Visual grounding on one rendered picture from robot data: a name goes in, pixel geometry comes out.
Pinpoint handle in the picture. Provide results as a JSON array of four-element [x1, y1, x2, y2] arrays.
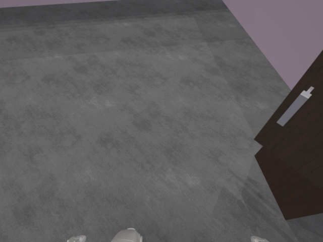
[[277, 86, 314, 126]]

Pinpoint left robot thigh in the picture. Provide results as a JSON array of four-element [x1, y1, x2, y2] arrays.
[[111, 229, 142, 242]]

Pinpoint cupboard door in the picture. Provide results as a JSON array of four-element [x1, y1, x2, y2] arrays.
[[254, 50, 323, 190]]

